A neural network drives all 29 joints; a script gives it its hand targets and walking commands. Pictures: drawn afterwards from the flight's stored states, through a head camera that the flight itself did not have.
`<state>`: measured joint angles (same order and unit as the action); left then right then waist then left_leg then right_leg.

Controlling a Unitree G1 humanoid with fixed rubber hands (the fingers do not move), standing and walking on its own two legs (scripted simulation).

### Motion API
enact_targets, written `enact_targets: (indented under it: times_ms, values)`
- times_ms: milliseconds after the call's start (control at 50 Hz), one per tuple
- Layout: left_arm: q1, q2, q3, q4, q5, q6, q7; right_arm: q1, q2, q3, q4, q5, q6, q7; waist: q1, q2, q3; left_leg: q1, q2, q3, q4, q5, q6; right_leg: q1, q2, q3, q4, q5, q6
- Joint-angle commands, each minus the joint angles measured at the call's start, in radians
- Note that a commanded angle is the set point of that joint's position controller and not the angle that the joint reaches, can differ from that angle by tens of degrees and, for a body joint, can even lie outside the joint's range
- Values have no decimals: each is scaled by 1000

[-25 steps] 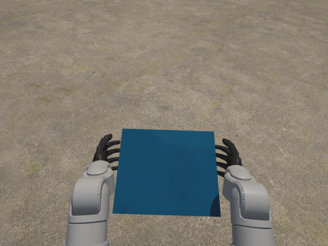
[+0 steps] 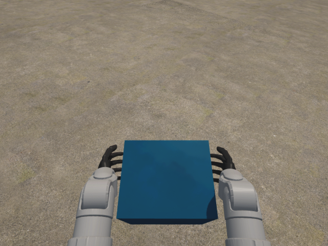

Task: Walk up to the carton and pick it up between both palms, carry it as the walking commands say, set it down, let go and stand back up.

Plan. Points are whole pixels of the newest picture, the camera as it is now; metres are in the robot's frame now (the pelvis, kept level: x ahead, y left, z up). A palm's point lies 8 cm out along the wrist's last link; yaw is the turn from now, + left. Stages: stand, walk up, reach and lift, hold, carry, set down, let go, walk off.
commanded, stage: carry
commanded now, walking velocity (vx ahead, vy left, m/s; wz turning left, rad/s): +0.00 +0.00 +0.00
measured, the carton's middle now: (166, 185) +0.30 -0.01 -0.04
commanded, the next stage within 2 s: hold in 1.76 s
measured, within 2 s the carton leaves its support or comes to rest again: neither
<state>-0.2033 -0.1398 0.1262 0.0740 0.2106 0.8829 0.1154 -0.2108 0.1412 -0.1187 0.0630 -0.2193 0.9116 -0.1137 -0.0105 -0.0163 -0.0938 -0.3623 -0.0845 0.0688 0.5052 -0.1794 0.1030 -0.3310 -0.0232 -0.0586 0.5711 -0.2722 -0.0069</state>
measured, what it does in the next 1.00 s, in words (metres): stands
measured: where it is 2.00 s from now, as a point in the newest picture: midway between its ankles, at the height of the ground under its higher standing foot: outside the picture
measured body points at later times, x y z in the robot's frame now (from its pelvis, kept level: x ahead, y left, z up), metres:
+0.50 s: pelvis -0.01 -0.02 +0.00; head -0.01 -0.02 +0.45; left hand +0.29 +0.13 +0.03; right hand +0.30 -0.17 +0.03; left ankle +0.05 +0.05 -0.73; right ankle +0.02 -0.11 -0.73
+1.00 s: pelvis -0.01 -0.04 +0.00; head -0.02 -0.03 +0.45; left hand +0.29 +0.11 +0.02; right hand +0.29 -0.19 +0.03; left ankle +0.05 +0.05 -0.73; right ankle +0.02 -0.12 -0.73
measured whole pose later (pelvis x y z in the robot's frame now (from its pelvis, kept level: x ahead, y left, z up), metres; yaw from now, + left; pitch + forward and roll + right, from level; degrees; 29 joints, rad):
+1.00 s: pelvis -0.01 -0.04 +0.00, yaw +1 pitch +2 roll +1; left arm -0.18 -0.14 0.15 0.11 0.21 0.79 0.11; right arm -0.21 0.14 -0.13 0.12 -0.21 0.81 -0.09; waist -0.02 -0.02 -0.08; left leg -0.38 -0.03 0.05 0.52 -0.17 0.04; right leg -0.34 0.01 -0.10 0.57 -0.27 -0.07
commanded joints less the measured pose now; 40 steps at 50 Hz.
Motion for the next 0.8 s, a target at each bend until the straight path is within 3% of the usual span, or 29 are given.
enact_targets:
  times_ms: [0, 140, 220, 240, 300, 480, 580, 600, 620, 640, 660, 720, 780]
  values:
    - [-534, -868, -530, -36, -294, -103, -294, -612, 867, 543, -93, 306, -137, 276, 8, 7, -354, 131, 215, -174, -88, 111, -57, 103, -159, 141, -105, 0, -60]
    - [-599, -895, -582, -114, -324, -175, -313, -683, 918, 596, -116, 339, -205, 300, 2, 4, -365, 142, 217, -177, -60, 139, -47, 117, -157, 131, -97, 38, -57]
    - [-570, -892, -590, -128, -323, -172, -312, -650, 912, 595, -127, 341, -204, 303, 1, 14, -401, 160, 226, -177, -52, 190, -42, 130, -151, 121, -76, 66, -56]
    - [-579, -885, -590, -144, -329, -171, -312, -663, 912, 601, -143, 348, -202, 302, 0, -5, -396, 163, 222, -171, -52, 174, -45, 123, -150, 124, -85, 61, -55]
    - [-567, -889, -603, -157, -337, -166, -312, -623, 905, 595, -149, 345, -198, 304, 0, 17, -414, 165, 229, -181, -60, 173, -43, 135, -142, 117, -71, 55, -54]
    - [-529, -860, -577, -125, -313, -148, -309, -570, 873, 563, -115, 317, -179, 298, 0, 3, -397, 146, 219, -168, -51, 165, -46, 119, -150, 130, -93, 73, -60]
    - [-531, -848, -567, -168, -327, -137, -289, -592, 856, 561, -180, 339, -171, 281, 0, 6, -380, 142, 212, -164, -51, 134, -47, 97, -148, 132, -110, 61, -64]
    - [-514, -832, -548, -89, -292, -139, -296, -577, 853, 543, -95, 308, -172, 287, 1, 8, -386, 144, 215, -165, -50, 151, -48, 108, -146, 127, -103, 68, -64]
    - [-526, -834, -555, -150, -314, -142, -289, -584, 854, 558, -147, 333, -171, 283, 1, 7, -387, 143, 214, -163, -50, 149, -47, 110, -147, 128, -104, 73, -63]
    - [-525, -837, -547, -127, -308, -141, -290, -620, 860, 567, -161, 338, -174, 282, 1, -7, -377, 134, 210, -165, -47, 129, -46, 110, -151, 132, -118, 68, -67]
    - [-491, -831, -537, -78, -284, -135, -291, -568, 848, 548, -97, 314, -168, 288, 1, 4, -366, 129, 210, -167, -61, 98, -48, 96, -149, 136, -118, 32, -66]
    - [-541, -839, -553, -152, -315, -144, -286, -588, 861, 556, -143, 335, -171, 282, -1, 1, -372, 121, 205, -160, -54, 94, -52, 102, -154, 141, -129, 53, -70]
    - [-518, -833, -541, -110, -298, -140, -283, -590, 851, 552, -129, 328, -172, 280, 0, 13, -370, 125, 203, -158, -51, 92, -52, 99, -152, 140, -129, 59, -72]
